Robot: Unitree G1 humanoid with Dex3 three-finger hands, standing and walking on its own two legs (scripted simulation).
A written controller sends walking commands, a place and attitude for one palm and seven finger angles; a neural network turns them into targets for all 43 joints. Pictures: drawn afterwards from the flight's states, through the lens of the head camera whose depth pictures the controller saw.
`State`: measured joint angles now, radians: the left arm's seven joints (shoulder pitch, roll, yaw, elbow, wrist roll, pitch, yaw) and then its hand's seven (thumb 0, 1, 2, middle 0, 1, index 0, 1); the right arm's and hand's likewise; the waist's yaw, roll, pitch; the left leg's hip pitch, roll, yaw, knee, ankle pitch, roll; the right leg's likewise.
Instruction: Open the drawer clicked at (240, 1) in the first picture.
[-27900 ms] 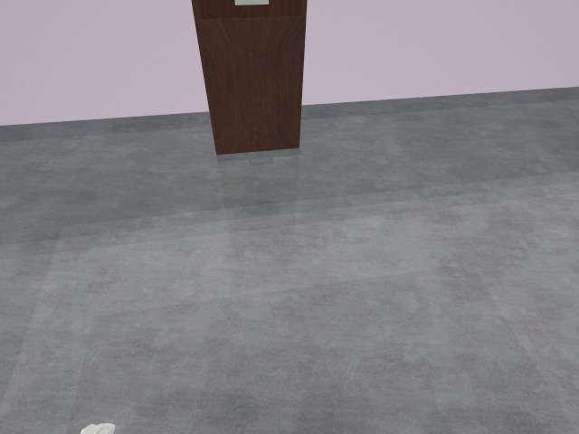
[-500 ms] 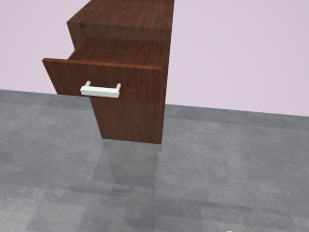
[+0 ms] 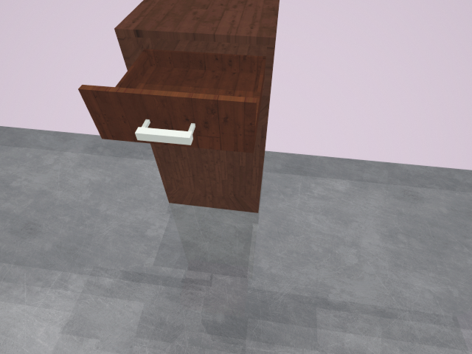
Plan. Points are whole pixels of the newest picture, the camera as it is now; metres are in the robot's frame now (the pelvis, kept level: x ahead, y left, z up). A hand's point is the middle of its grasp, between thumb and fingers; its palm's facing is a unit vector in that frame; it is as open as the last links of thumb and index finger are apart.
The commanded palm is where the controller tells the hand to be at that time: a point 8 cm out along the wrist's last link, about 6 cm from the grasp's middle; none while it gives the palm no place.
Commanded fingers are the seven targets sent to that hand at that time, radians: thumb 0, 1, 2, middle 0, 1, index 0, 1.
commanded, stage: let the arm hang, fingers relaxed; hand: left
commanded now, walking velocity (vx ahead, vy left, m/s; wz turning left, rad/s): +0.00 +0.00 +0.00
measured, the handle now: (167, 130) +0.60 +0.21 +0.02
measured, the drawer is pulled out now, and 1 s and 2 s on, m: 0.29 0.29 0.29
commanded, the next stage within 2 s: look to check the result in 0.34 s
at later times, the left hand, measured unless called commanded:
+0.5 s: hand out of the picture +0.02 +0.17 -0.17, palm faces -0.01 -0.98 -0.22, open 7.4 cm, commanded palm none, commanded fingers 0.00 0.90 0.90 -0.20 -0.30 -0.20 -0.30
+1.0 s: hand out of the picture +0.04 +0.18 -0.17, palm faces -0.01 -0.97 -0.24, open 7.4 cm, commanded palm none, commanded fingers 0.00 0.90 0.90 -0.20 -0.30 -0.20 -0.30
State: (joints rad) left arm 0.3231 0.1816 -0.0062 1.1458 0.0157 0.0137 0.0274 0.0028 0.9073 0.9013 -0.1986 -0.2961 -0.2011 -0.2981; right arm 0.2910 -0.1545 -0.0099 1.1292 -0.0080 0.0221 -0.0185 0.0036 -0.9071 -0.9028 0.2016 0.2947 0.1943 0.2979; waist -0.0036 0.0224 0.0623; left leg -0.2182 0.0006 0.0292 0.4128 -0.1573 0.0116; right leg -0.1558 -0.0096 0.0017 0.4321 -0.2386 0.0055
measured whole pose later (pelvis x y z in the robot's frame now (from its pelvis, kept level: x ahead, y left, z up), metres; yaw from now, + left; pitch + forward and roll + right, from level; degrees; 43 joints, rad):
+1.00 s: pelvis +0.02 -0.02 +0.00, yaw -1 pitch -2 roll +0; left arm 0.21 0.20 0.01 1.13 0.02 -0.01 0.02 0.00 0.90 0.90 -0.20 -0.30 -0.20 -0.30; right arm 0.19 -0.19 -0.02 1.12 -0.01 0.01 -0.02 0.00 -0.91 -0.90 0.20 0.29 0.19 0.30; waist -0.01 0.01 0.08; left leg -0.18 0.03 0.03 0.37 -0.16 -0.01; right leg -0.11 0.02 0.00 0.38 -0.23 -0.02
